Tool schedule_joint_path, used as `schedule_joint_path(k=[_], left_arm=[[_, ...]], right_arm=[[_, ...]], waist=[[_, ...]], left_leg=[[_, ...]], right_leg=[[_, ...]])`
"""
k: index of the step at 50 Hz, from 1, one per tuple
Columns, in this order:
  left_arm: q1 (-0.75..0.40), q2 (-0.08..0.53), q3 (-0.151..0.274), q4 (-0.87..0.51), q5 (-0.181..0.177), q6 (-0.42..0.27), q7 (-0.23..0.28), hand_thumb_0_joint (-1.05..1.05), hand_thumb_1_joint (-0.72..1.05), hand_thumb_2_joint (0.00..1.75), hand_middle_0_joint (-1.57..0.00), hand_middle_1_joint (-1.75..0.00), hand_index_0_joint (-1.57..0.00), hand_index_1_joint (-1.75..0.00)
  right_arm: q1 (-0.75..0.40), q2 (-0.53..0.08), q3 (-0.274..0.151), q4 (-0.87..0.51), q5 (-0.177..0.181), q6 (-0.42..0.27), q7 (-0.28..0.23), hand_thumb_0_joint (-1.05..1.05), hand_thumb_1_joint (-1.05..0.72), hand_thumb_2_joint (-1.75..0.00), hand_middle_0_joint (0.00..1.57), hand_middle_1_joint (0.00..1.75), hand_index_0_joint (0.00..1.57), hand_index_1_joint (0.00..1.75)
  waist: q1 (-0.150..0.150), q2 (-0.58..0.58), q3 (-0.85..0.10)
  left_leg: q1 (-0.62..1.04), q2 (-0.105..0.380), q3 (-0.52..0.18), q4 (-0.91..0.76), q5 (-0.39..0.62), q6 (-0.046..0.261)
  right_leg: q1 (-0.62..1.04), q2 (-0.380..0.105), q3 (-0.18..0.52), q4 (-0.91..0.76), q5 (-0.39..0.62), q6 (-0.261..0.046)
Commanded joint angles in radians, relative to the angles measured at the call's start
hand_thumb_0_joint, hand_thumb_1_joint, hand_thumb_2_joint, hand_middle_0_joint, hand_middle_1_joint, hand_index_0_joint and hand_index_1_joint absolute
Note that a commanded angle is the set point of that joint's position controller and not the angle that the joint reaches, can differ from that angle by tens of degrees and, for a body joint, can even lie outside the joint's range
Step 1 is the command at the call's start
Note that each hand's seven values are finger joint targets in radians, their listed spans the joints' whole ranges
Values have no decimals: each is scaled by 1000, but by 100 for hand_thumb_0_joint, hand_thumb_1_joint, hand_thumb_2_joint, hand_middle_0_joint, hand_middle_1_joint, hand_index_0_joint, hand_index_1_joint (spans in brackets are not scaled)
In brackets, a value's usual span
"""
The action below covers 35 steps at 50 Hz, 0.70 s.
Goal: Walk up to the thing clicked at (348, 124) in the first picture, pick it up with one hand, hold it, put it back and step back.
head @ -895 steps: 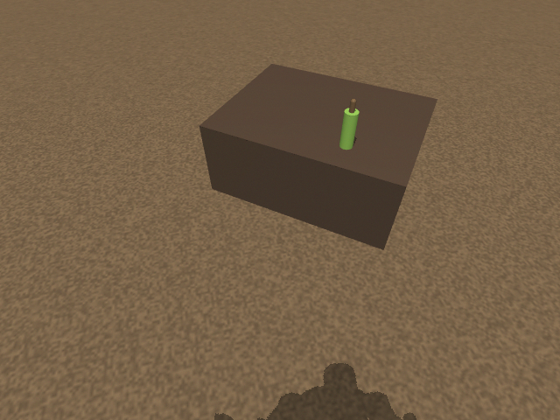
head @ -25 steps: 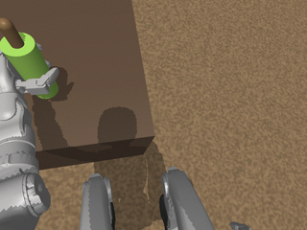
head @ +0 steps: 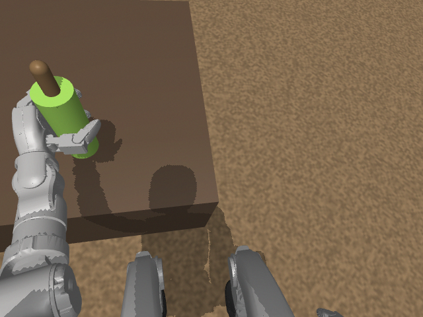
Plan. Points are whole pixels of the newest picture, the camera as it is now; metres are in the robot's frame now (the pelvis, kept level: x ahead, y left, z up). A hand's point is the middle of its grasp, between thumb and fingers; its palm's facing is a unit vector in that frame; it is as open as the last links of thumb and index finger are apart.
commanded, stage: lift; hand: left
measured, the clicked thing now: (65, 113) +0.48 +0.22 +0.04
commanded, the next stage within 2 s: hold in 1.20 s
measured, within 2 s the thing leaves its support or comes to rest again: neither
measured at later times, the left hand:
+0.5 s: hand (53, 126) +0.41 +0.20 +0.11, palm faces +0.20 -0.98 -0.02, open 8.3 cm
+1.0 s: hand (38, 135) +0.37 +0.19 +0.16, palm faces +0.19 -0.98 -0.01, open 8.3 cm
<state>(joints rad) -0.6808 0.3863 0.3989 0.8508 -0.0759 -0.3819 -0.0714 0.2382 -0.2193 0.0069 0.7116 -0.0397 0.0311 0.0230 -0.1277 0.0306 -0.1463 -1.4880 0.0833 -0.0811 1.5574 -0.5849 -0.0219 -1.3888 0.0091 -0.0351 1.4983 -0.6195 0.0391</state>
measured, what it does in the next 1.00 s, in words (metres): rises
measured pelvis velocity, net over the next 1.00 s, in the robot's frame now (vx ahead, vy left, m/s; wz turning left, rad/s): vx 0.02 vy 0.00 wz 0.06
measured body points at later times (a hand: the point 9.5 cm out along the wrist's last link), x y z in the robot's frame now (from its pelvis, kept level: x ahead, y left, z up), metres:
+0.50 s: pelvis +0.02 +0.00 +0.08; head +0.12 +0.02 +0.52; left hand +0.39 +0.25 +0.12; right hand +0.14 -0.25 -0.03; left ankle +0.06 +0.13 -0.56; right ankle +0.04 -0.15 -0.56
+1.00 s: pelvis +0.02 +0.00 +0.12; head +0.09 +0.02 +0.56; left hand +0.36 +0.24 +0.16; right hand +0.15 -0.24 +0.00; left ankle +0.06 +0.13 -0.56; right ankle +0.04 -0.15 -0.56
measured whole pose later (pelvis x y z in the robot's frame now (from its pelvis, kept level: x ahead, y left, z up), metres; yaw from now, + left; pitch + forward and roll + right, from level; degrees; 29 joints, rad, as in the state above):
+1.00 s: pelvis +0.02 +0.00 +0.12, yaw +3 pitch +11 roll -3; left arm -0.22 0.20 0.17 0.51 -0.15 -0.36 -0.01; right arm 0.23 -0.20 0.00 0.68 0.00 0.00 -0.03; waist -0.05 0.02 -0.07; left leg -0.79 0.07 -0.03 1.02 -0.44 -0.02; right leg -0.70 -0.01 -0.02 0.97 -0.47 0.03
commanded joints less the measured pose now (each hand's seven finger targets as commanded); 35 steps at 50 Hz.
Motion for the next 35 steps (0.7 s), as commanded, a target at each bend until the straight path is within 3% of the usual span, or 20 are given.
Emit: schedule_joint_path(k=[1,2,4,6,8,11,12,15,16,17,20,22,28,29,35], left_arm=[[-459,226,-6,-433,-51,-120,8,0,27,123,-127,-140,-131,-138],[-442,254,6,-463,-47,-118,17,0,27,123,-127,-140,-131,-138],[-357,185,-32,-430,-53,-99,21,0,29,126,-128,-141,-131,-139],[-323,179,-26,-450,-62,-92,30,0,26,126,-128,-141,-131,-140],[-311,159,-49,-527,-66,-91,40,0,25,127,-129,-141,-132,-140],[-200,100,-81,-474,-69,-75,47,0,25,129,-130,-143,-133,-142],[-197,98,-71,-466,-71,-77,51,0,24,129,-132,-143,-134,-143],[-229,104,-80,-525,-69,-85,55,0,23,127,-131,-142,-134,-141],[-153,57,-97,-462,-74,-79,53,0,24,128,-131,-143,-134,-142],[-129,63,-92,-464,-76,-82,53,0,22,128,-132,-143,-135,-142],[-74,32,-113,-483,-75,-93,52,0,26,129,-132,-143,-135,-143],[-96,29,-137,-519,-71,-99,49,0,24,130,-133,-145,-136,-144],[-67,38,-130,-595,-82,-110,61,0,22,130,-133,-144,-135,-144],[-42,9,-149,-583,-87,-107,61,0,21,129,-133,-145,-136,-144],[2,-5,-170,-622,-89,-98,61,0,23,129,-131,-143,-134,-143]], right_arm=[[125,-180,-64,-54,8,-29,-26,0,-92,-90,20,30,20,30],[124,-184,-66,-58,10,-30,-30,0,-92,-90,20,30,20,30],[126,-179,-68,-56,16,-36,-32,0,-92,-90,20,30,20,30],[121,-174,-68,-54,21,-39,-35,0,-92,-90,20,30,20,30],[115,-172,-68,-64,23,-43,-37,0,-92,-90,20,30,20,30],[102,-162,-66,-63,28,-47,-42,0,-91,-90,20,30,20,30],[90,-164,-67,-63,30,-50,-42,0,-91,-90,20,30,20,30],[64,-159,-64,-95,31,-54,-47,0,-91,-90,20,30,20,30],[57,-160,-66,-101,33,-58,-48,0,-91,-90,20,30,20,30],[61,-161,-66,-90,32,-58,-49,0,-91,-90,20,30,20,30],[57,-154,-65,-114,30,-60,-46,0,-91,-90,20,30,20,30],[45,-154,-65,-120,30,-64,-46,0,-91,-90,20,30,20,30],[24,-143,-57,-129,31,-63,-48,0,-92,-90,20,30,20,30],[19,-134,-51,-128,31,-63,-49,0,-92,-90,20,30,20,30],[12,-136,-53,-130,32,-66,-61,0,-92,-90,20,30,20,30]], waist=[[19,195,-643],[35,198,-665],[23,163,-622],[33,152,-580],[39,167,-591],[35,105,-494],[37,104,-456],[44,125,-454],[42,93,-419],[44,72,-404],[56,52,-413],[50,71,-404],[70,95,-390],[65,74,-360],[64,71,-359]], left_leg=[[638,-25,-1,-253,303,26],[686,-25,0,-266,316,25],[689,-26,7,-281,345,29],[704,-29,8,-317,345,27],[756,-29,11,-339,389,24],[737,-31,19,-376,372,27],[735,-33,17,-402,332,25],[788,-35,20,-455,292,19],[783,-37,21,-467,294,20],[776,-38,25,-471,304,22],[790,-45,38,-487,350,26],[822,-46,46,-506,346,24],[894,-47,47,-566,348,17],[882,-49,50,-572,331,19],[935,-50,54,-612,351,18]], right_leg=[[279,19,-22,-239,303,-70],[302,19,-21,-252,310,-71],[336,22,-20,-282,347,-69],[378,22,-20,-311,351,-68],[412,20,-19,-340,384,-66],[463,22,-17,-386,395,-60],[460,18,-18,-398,361,-63],[500,16,-17,-441,332,-63],[511,16,-20,-452,340,-61],[529,17,-20,-462,356,-58],[598,14,-15,-487,408,-54],[608,12,-11,-508,410,-54],[655,9,-14,-545,404,-54],[661,11,-13,-557,395,-51],[711,9,-13,-595,419,-49]])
